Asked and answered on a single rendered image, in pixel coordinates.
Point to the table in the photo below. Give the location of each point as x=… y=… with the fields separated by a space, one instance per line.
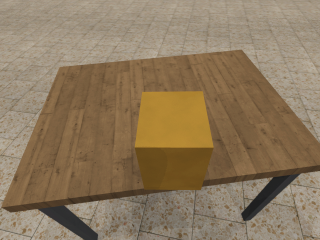
x=82 y=148

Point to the carton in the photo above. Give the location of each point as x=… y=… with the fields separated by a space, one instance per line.
x=173 y=140

